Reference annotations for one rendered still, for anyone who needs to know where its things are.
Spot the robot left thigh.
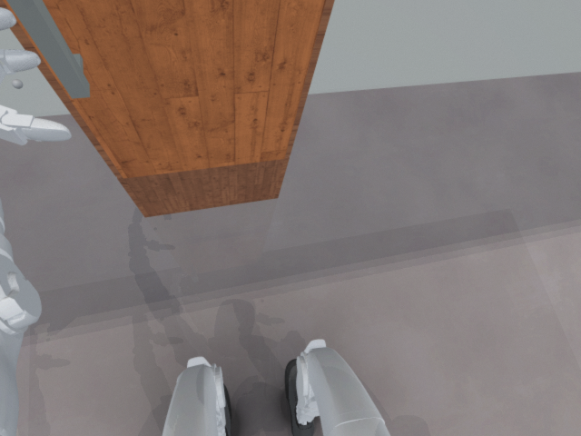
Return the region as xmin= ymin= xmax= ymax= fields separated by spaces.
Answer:
xmin=162 ymin=363 xmax=225 ymax=436

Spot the cupboard door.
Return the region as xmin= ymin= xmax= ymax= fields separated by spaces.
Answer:
xmin=3 ymin=0 xmax=326 ymax=179

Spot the left robot upper arm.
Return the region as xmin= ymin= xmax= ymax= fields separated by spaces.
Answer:
xmin=0 ymin=254 xmax=42 ymax=436

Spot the handle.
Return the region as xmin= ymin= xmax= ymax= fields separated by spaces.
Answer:
xmin=6 ymin=0 xmax=90 ymax=99

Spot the robot left hand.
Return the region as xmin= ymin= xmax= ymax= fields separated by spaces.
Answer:
xmin=0 ymin=7 xmax=72 ymax=145

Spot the right robot foot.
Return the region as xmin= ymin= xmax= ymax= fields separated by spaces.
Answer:
xmin=285 ymin=359 xmax=314 ymax=436

